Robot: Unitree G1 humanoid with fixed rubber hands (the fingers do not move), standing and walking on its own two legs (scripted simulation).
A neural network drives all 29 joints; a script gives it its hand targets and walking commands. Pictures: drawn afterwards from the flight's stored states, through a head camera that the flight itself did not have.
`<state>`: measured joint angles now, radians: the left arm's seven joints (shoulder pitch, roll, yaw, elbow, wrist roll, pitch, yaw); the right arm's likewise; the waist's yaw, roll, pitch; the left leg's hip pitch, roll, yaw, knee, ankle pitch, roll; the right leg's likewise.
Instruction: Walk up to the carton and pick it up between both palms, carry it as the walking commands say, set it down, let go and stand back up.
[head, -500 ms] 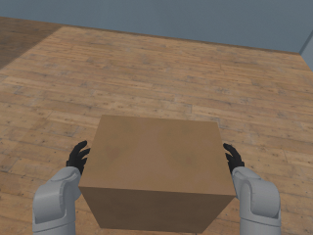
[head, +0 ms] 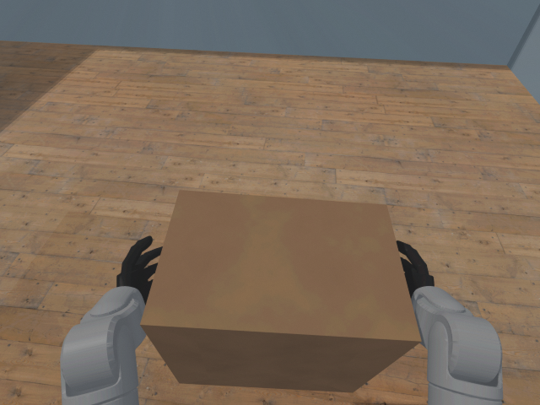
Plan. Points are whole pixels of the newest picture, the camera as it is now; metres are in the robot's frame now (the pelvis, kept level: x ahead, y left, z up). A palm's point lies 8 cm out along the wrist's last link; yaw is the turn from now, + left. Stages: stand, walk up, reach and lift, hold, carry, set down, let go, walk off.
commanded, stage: carry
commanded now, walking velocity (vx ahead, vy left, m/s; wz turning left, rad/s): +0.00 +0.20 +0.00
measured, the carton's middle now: (274, 301) +0.27 -0.01 +0.02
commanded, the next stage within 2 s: none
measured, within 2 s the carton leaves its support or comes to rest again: neither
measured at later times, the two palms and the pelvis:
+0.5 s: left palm (19, 335) +0.22 +0.31 +0.07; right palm (318, 342) +0.20 -0.06 +0.05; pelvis -0.03 +0.13 +0.00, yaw +0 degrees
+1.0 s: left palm out of the picture +0.19 +0.51 +0.06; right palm (162, 354) +0.19 +0.13 +0.05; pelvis -0.06 +0.30 +0.00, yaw +0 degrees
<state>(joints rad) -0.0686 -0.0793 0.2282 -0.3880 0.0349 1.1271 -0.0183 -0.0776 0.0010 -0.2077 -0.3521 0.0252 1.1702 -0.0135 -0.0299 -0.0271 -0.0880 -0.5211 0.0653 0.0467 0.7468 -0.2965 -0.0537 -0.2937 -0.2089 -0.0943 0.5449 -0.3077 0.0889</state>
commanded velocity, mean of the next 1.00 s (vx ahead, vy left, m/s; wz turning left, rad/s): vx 0.00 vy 0.20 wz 0.00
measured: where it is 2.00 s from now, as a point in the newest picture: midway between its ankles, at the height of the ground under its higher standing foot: outside the picture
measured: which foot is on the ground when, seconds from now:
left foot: up 0.00-0.04, down 0.06-0.38, up 0.40-0.72, down 0.74-1.00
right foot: down 0.00-0.08, up 0.10-0.36, down 0.38-0.76, up 0.78-1.00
